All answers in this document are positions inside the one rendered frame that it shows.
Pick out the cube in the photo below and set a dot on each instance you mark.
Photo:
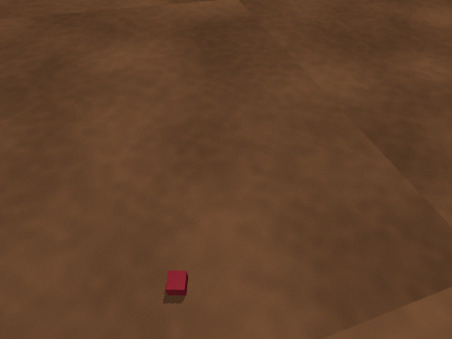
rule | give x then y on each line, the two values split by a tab
177	281

